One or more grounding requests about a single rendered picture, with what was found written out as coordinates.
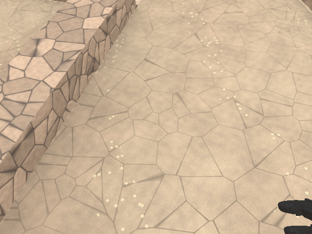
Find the right robot hand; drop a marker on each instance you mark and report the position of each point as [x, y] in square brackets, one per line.
[298, 208]

